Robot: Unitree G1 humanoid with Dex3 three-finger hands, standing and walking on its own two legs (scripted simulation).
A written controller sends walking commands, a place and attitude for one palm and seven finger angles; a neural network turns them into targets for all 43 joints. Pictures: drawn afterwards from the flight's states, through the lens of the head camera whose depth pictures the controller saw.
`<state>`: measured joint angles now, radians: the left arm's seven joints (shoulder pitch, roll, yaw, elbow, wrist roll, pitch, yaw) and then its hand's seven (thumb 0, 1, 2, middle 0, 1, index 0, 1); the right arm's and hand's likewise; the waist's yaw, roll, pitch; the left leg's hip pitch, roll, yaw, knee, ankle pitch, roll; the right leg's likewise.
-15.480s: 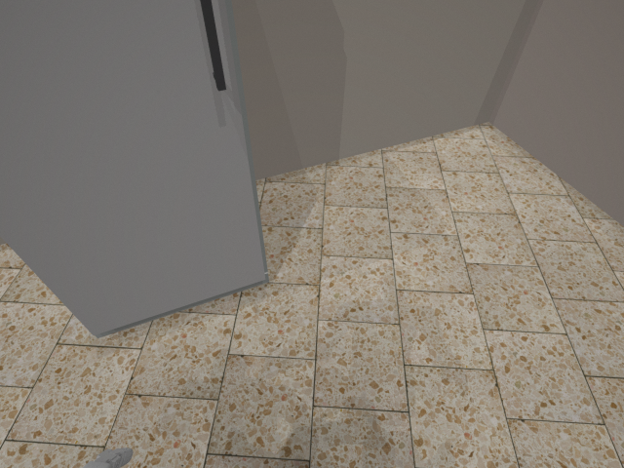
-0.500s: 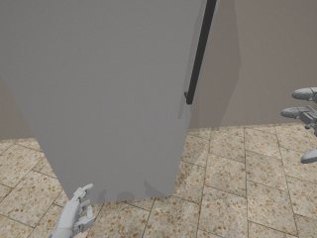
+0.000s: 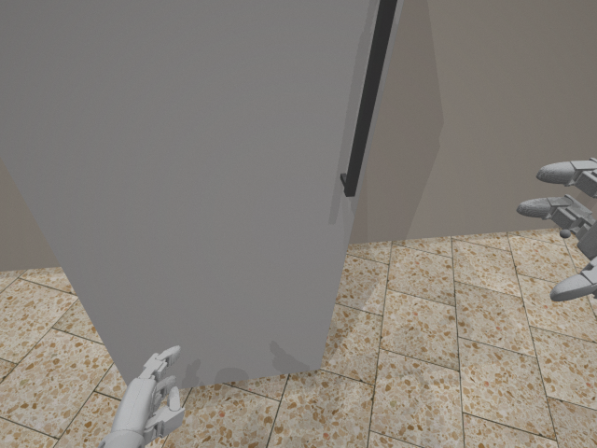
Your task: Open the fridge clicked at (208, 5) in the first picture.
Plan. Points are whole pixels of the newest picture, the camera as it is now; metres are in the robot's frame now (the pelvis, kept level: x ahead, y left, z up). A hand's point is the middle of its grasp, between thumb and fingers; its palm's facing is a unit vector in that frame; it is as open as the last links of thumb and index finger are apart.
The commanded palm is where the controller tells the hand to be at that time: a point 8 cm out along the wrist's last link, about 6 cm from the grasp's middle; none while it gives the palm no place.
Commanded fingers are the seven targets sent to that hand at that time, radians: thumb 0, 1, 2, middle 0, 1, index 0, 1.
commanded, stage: move the hooked fingers beside the handle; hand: right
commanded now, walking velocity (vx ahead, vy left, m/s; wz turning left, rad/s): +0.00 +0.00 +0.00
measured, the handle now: (363, 98) +0.54 -0.09 +0.26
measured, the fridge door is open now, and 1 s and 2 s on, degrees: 0 0 0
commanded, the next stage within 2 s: none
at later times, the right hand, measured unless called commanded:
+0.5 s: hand (497, 195) +0.35 -0.24 +0.23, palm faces -0.10 +0.99 -0.08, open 13.9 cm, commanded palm +0.33 -0.28 +0.23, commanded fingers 0.00 0.50 -0.30 0.30 1.20 0.30 1.20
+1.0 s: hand (450, 168) +0.41 -0.20 +0.23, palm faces -0.11 +0.99 -0.04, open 13.9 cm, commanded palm +0.40 -0.24 +0.23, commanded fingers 0.00 0.50 -0.30 0.30 1.20 0.30 1.20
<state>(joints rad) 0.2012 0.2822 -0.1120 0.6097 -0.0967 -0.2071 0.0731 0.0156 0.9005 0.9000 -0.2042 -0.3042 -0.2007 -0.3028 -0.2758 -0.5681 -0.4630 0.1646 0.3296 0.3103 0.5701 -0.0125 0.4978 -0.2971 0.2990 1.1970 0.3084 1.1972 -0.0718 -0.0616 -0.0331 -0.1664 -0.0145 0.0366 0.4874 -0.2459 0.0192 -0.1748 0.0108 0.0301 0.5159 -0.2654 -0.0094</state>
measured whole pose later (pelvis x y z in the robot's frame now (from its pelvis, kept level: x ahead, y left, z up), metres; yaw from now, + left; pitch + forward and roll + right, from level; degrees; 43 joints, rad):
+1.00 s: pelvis +0.02 +0.00 +0.00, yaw +1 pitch -1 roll +0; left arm 0.23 0.27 -0.09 0.65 -0.08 -0.14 0.09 0.01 0.90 0.90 -0.20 -0.30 -0.20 -0.30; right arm -0.64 -0.44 -0.27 0.48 0.23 0.28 0.36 -0.01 0.50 -0.30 0.30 1.20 0.31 1.20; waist -0.01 -0.03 -0.05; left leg -0.21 -0.01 0.01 0.48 -0.26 0.02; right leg -0.20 0.01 0.01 0.49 -0.27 -0.01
